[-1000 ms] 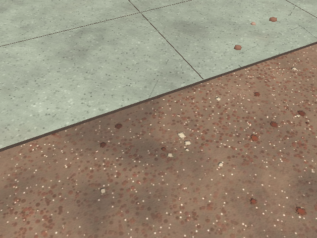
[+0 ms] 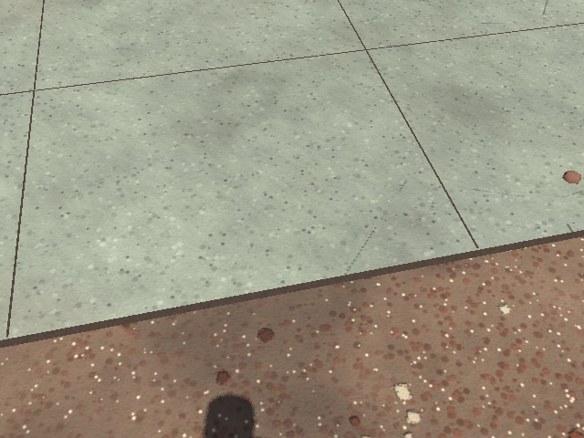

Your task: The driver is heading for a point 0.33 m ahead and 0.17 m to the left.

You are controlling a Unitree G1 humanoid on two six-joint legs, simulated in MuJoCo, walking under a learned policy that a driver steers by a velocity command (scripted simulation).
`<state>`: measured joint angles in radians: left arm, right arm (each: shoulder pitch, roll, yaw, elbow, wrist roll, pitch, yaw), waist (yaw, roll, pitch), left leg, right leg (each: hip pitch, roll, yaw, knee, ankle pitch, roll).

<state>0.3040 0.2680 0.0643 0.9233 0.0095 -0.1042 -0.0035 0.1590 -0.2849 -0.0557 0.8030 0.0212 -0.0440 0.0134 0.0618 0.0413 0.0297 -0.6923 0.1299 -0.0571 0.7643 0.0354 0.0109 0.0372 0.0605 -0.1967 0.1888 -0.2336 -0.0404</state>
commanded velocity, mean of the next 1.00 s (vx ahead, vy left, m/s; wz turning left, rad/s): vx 0.20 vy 0.00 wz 0.22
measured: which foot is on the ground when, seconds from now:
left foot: up 0.00-0.14, down 0.16-1.00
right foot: down 0.00-0.18, up 0.20-0.60, down 0.62-1.00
